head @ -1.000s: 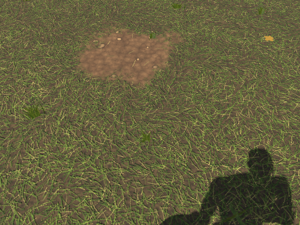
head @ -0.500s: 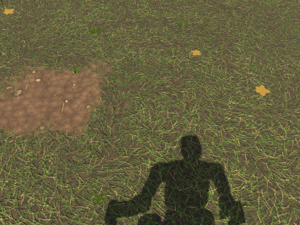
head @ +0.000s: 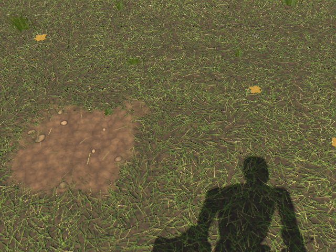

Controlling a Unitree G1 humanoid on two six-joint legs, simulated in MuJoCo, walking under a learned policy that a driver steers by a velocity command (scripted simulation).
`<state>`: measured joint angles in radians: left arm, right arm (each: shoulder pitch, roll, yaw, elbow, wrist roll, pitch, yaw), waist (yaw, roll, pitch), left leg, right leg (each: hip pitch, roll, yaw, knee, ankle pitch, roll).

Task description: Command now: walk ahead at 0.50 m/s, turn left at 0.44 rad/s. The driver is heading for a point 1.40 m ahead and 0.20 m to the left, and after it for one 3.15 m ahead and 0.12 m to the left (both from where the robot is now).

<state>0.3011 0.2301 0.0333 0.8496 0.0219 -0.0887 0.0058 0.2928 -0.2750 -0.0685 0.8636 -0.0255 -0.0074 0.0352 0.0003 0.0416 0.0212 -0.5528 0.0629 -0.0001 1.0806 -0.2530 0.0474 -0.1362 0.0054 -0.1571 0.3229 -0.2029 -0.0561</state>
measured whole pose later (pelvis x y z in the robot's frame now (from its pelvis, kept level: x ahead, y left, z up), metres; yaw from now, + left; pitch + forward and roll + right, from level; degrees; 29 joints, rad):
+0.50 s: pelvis +0.25 +0.08 -0.01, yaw +18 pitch +0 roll +0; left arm 0.18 0.25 0.04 0.78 0.04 -0.05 -0.01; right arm 0.29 -0.27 -0.07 0.84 0.00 -0.02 0.01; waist -0.01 -0.02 0.06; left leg -0.23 -0.13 0.01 0.41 -0.18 0.13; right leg -0.54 -0.11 0.02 1.13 -0.31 0.03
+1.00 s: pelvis +0.54 +0.10 -0.01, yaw +9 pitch +0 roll +0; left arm 0.24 0.27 0.06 0.83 0.01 -0.04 -0.02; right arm 0.28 -0.25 -0.02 0.85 -0.03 -0.08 0.00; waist -0.01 0.02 0.06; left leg -0.35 -0.01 0.00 1.20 -0.34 0.04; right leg -0.31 0.11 -0.03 0.48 -0.17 -0.12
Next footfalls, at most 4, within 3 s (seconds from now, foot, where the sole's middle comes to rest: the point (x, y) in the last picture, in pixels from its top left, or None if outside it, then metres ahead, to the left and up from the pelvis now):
0.30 left None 0.29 0.13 -0.78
0.86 right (168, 217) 0.64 0.06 -0.78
1.40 left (129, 161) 0.93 0.25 -0.78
1.86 right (178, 129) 1.12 0.01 -0.78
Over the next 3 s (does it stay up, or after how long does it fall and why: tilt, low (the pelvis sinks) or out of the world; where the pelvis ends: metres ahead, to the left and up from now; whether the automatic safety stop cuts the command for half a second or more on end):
stays up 1.57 0.19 -0.03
